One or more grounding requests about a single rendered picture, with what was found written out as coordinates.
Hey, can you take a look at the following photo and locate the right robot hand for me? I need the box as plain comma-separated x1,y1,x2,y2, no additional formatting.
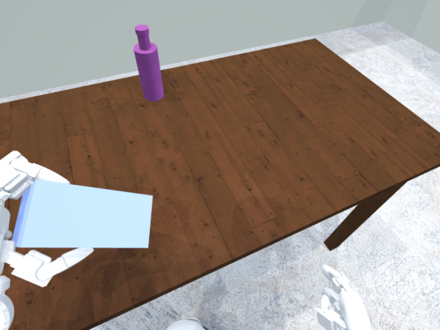
317,265,372,330

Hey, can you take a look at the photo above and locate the left robot hand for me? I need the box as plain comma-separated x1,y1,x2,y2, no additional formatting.
0,151,94,287

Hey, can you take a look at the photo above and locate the table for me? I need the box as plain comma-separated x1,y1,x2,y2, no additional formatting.
0,38,440,330

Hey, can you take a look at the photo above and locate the robot left forearm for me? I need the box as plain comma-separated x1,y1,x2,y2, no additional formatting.
0,276,14,330

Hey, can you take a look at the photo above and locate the left robot shin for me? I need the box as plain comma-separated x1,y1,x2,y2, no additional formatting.
187,318,203,328

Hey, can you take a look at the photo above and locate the sponge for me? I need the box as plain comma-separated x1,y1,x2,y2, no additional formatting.
12,179,153,248

